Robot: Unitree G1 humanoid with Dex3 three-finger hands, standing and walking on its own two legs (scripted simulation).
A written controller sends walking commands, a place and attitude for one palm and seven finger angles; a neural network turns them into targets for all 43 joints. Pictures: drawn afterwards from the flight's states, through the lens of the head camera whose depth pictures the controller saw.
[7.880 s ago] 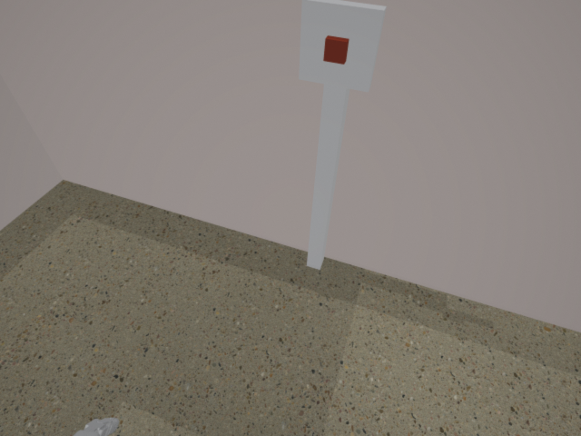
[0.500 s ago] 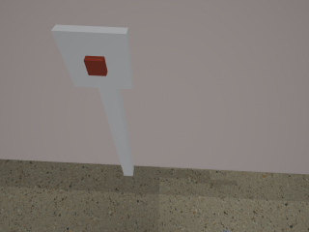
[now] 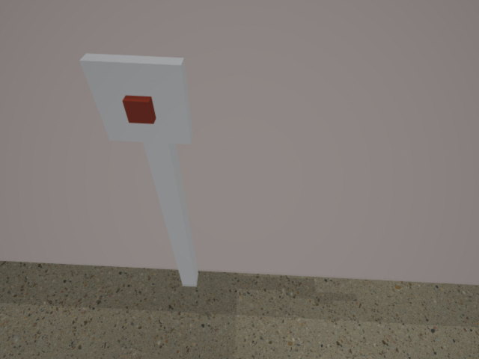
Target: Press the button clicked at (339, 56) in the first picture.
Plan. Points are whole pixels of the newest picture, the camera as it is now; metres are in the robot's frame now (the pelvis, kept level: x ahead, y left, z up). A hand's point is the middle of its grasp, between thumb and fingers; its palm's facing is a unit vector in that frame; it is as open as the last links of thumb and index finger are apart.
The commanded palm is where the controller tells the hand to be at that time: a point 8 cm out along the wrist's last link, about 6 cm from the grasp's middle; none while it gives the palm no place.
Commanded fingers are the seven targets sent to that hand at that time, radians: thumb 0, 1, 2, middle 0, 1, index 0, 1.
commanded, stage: come to a stop and stand still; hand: left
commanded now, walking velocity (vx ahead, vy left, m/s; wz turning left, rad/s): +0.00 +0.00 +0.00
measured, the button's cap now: (140, 108) +0.53 +0.22 +0.15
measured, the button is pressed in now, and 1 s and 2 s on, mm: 0 0 0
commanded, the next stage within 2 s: look again from close up in 0.08 s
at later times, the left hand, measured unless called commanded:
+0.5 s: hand out of the picture +0.05 +0.23 -0.17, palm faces -0.02 -0.97 -0.25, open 7.4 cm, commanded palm none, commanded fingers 0.00 0.90 0.90 -0.20 -0.30 -0.20 -0.30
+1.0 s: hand (103, 279) +0.24 +0.23 +0.02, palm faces +0.19 -0.98 -0.08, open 6.7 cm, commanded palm +0.13 +0.29 -0.03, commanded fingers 0.00 0.90 0.90 -0.56 -0.69 -0.56 -0.69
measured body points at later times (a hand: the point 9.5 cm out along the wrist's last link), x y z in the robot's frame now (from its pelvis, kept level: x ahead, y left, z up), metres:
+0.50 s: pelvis +0.02 +0.02 +0.01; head +0.02 +0.03 +0.46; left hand +0.06 +0.28 -0.15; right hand +0.08 -0.25 -0.13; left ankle +0.07 +0.11 -0.74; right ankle +0.01 -0.10 -0.74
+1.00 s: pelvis +0.02 +0.03 -0.02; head +0.02 +0.03 +0.43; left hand +0.22 +0.29 +0.03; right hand +0.17 -0.21 -0.11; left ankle +0.07 +0.11 -0.74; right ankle +0.02 -0.10 -0.74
